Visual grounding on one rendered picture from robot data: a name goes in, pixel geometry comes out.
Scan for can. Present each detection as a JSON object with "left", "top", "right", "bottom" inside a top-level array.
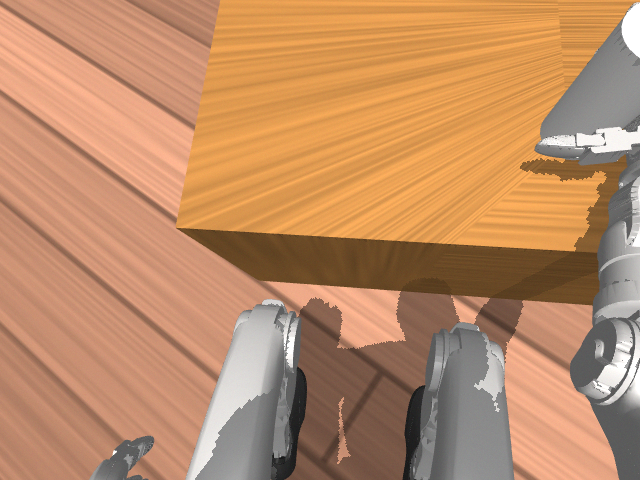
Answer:
[{"left": 540, "top": 3, "right": 640, "bottom": 160}]

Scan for left robot hand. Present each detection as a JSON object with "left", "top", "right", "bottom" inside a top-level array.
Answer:
[{"left": 89, "top": 436, "right": 154, "bottom": 480}]

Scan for right robot hand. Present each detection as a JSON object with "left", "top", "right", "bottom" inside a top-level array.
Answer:
[{"left": 535, "top": 2, "right": 640, "bottom": 166}]

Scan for right robot arm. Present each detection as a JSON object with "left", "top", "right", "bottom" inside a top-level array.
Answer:
[{"left": 570, "top": 159, "right": 640, "bottom": 480}]

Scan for left robot foot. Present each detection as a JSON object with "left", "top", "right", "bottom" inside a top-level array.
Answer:
[{"left": 271, "top": 367, "right": 307, "bottom": 480}]

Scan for right robot foot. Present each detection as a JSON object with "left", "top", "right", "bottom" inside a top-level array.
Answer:
[{"left": 402, "top": 385, "right": 425, "bottom": 480}]

